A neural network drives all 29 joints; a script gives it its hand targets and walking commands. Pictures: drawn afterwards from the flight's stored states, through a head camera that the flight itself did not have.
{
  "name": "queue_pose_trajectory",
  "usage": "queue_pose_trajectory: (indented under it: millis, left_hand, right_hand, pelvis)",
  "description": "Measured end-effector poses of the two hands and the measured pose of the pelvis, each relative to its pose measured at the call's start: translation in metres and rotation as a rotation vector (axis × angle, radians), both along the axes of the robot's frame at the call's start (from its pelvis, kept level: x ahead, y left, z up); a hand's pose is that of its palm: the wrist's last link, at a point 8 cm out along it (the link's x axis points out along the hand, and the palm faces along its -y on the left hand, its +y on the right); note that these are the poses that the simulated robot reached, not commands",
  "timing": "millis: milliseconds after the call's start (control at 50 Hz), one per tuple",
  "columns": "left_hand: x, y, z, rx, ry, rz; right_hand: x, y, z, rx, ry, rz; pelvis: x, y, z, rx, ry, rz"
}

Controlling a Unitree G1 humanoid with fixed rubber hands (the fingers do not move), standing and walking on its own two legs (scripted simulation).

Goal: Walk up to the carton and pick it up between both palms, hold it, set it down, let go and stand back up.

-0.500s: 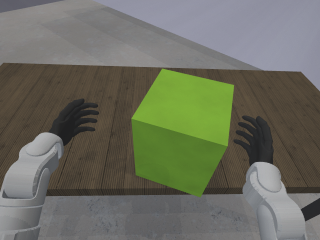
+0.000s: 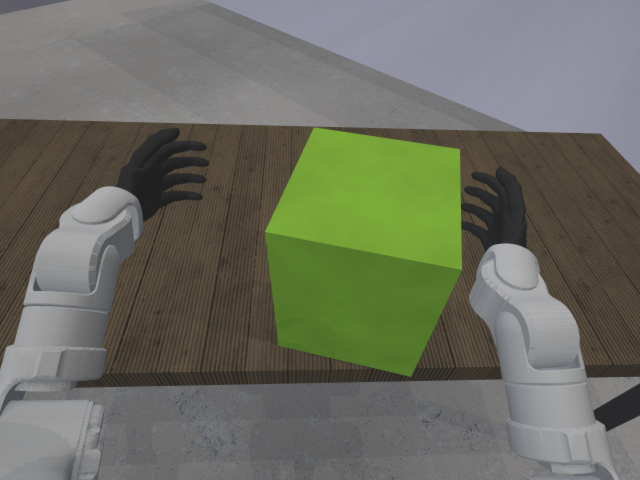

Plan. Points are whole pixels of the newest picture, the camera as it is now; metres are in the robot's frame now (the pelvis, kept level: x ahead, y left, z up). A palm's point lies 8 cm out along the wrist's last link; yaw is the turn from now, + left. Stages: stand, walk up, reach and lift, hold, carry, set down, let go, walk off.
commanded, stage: reach and lift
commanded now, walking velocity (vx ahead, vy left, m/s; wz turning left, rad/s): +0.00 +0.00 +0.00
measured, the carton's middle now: (363, 253) +0.40 -0.03 +0.05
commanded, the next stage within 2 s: none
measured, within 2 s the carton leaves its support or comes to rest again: neither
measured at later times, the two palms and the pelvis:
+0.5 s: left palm (183, 143) +0.44 +0.20 +0.20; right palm (508, 202) +0.37 -0.18 +0.19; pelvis -0.01 +0.00 +0.00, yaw +0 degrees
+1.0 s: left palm (207, 170) +0.44 +0.18 +0.16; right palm (511, 215) +0.38 -0.19 +0.17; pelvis -0.02 +0.00 +0.00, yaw +0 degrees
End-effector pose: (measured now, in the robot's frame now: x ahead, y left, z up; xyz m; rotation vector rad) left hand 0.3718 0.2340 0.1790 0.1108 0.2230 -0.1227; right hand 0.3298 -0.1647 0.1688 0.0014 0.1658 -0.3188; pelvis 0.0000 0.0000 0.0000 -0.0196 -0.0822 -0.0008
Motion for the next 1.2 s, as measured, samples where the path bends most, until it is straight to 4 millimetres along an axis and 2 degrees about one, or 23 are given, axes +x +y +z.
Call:
queue_pose_trajectory:
  millis: [360, 520, 640, 780, 940, 1000, 1080, 1140, 1200]
  left_hand:
    - [0.049, -0.024, 0.027, 0.015, -0.009, -0.032]
    - [0.069, -0.038, 0.021, 0.034, 0.024, -0.043]
    - [0.078, -0.045, 0.025, 0.043, 0.003, -0.043]
    - [0.08, -0.043, 0.009, 0.038, 0.035, -0.024]
    - [0.075, -0.052, -0.01, 0.008, 0.03, -0.029]
    - [0.072, -0.055, -0.021, -0.001, 0.04, -0.025]
    - [0.072, -0.059, -0.036, 0.004, 0.042, -0.025]
    - [0.074, -0.063, -0.046, 0.002, 0.019, -0.029]
    - [0.073, -0.063, -0.065, -0.017, 0.053, -0.015]
  right_hand:
    - [0.03, -0.006, 0.021, 0.001, -0.015, -0.007]
    - [0.041, -0.011, 0.023, 0.001, -0.001, -0.015]
    - [0.045, -0.017, 0.021, 0.006, 0.001, -0.025]
    - [0.048, -0.02, 0.016, 0.013, -0.003, -0.024]
    - [0.048, -0.024, 0.011, 0.017, -0.027, -0.038]
    - [0.047, -0.027, -0.002, 0.021, 0.011, -0.046]
    - [0.043, -0.03, -0.031, 0.025, 0.091, -0.059]
    - [0.046, -0.026, -0.038, 0.029, 0.07, -0.051]
    - [0.049, -0.025, -0.042, 0.029, 0.049, -0.048]
  pelvis:
    - [-0.005, 0.002, 0.0, -0.003, 0.017, -0.001]
    - [-0.01, 0.004, 0.001, -0.005, 0.045, -0.002]
    - [-0.011, 0.004, 0.001, -0.005, 0.07, -0.002]
    - [-0.012, 0.004, 0.001, -0.005, 0.072, -0.002]
    - [-0.014, 0.004, 0.001, -0.005, 0.082, -0.003]
    - [-0.016, 0.004, 0.001, -0.005, 0.088, -0.003]
    - [-0.019, 0.004, 0.0, -0.005, 0.109, -0.003]
    - [-0.022, 0.004, -0.001, -0.005, 0.145, -0.005]
    - [-0.022, 0.004, -0.002, -0.005, 0.183, -0.006]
